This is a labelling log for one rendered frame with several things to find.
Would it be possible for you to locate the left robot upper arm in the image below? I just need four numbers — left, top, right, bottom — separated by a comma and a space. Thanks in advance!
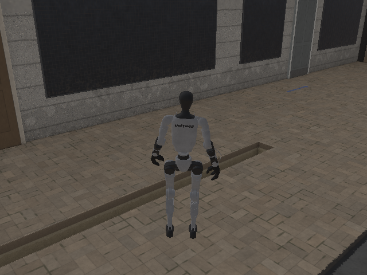
156, 115, 173, 146

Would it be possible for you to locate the left robot forearm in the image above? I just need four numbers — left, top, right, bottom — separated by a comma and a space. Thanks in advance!
152, 137, 162, 156

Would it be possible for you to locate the right robot forearm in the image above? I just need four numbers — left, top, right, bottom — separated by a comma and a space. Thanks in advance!
206, 141, 218, 167

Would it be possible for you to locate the right robot shin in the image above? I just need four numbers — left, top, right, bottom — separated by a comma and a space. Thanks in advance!
190, 192, 199, 231

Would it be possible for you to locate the robot left hand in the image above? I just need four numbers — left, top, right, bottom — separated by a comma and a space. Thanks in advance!
151, 155, 164, 166

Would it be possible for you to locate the robot torso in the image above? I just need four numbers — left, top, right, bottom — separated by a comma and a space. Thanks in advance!
171, 113, 198, 172

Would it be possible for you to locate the robot right hand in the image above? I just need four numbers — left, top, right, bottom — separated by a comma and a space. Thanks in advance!
206, 166, 220, 180

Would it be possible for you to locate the right robot upper arm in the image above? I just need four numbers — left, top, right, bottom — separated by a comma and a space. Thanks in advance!
197, 116, 212, 150

